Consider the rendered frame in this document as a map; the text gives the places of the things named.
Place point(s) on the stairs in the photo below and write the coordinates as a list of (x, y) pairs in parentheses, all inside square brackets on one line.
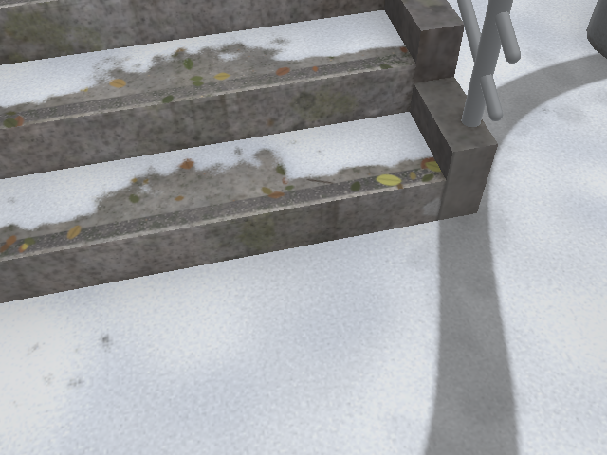
[(145, 136)]

